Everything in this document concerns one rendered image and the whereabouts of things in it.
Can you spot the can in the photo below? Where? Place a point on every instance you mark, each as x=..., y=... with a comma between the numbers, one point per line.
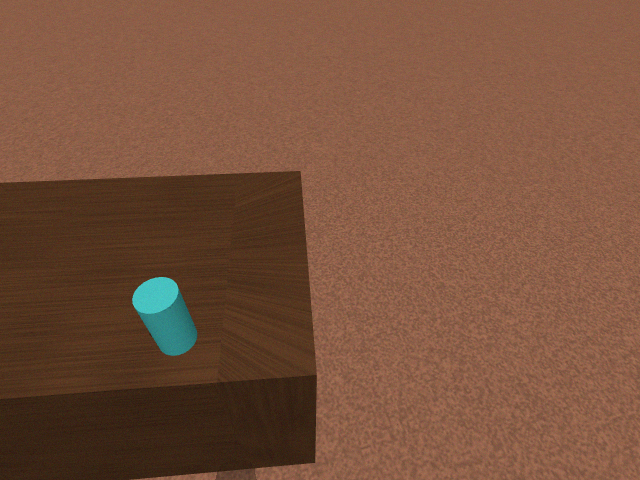
x=161, y=307

